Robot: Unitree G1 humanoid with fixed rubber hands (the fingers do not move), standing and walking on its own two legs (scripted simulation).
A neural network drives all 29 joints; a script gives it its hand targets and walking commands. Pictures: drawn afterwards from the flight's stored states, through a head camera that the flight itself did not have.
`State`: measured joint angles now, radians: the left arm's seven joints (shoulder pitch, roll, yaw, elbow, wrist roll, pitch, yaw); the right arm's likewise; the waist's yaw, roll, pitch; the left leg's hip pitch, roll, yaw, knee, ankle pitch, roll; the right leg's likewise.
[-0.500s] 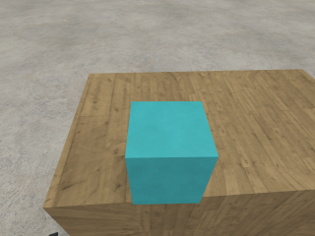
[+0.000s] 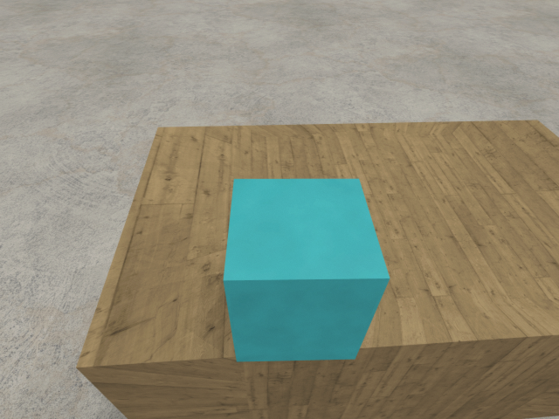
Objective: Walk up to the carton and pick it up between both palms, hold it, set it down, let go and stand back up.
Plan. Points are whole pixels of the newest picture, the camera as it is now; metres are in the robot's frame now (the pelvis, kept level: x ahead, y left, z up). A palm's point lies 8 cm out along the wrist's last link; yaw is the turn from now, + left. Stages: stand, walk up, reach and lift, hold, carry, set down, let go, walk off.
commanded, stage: stand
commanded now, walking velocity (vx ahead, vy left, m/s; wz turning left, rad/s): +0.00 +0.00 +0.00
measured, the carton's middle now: (296, 272) +0.38 +0.00 -0.01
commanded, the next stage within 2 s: none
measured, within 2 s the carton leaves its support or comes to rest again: neither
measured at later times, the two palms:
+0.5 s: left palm out of the picture +0.06 +0.31 -0.11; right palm out of the picture +0.08 -0.27 -0.09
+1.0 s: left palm out of the picture +0.05 +0.31 -0.11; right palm out of the picture +0.08 -0.27 -0.09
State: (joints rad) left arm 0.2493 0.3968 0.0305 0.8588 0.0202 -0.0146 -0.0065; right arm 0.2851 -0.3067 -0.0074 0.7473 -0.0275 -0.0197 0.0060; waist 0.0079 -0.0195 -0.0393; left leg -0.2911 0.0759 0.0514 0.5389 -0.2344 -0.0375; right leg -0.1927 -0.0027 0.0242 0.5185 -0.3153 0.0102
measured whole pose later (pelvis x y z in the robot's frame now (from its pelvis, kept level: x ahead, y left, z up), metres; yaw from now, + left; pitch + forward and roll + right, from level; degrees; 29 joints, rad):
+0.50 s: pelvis -0.01 +0.00 +0.00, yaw +0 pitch -1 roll -1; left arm 0.25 0.40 0.03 0.91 0.02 -0.02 -0.01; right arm 0.26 -0.31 -0.01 0.81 -0.03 -0.02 0.01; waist 0.01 -0.02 -0.04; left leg -0.29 0.08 0.05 0.50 -0.20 -0.03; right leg -0.19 0.00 0.02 0.48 -0.28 0.01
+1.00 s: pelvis -0.01 +0.00 +0.00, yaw +0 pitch +0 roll -1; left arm 0.25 0.40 0.03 0.96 0.02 -0.02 -0.01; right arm 0.24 -0.31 -0.01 0.84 -0.03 -0.02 0.01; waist 0.01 -0.02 -0.04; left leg -0.29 0.08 0.05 0.48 -0.19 -0.03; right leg -0.19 0.00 0.02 0.45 -0.26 0.01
